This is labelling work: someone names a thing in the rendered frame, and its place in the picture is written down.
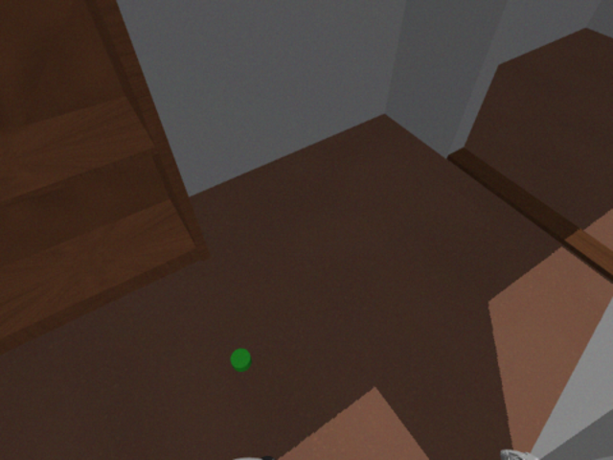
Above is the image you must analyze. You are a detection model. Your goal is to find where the bookshelf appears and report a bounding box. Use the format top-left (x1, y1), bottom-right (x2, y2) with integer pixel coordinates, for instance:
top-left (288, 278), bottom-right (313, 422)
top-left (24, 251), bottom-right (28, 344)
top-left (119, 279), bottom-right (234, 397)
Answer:
top-left (0, 0), bottom-right (211, 355)

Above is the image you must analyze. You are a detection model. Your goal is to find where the tin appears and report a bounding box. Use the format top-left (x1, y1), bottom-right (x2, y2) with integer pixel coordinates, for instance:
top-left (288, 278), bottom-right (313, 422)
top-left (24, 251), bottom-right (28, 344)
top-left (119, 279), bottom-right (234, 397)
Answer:
top-left (231, 348), bottom-right (252, 372)

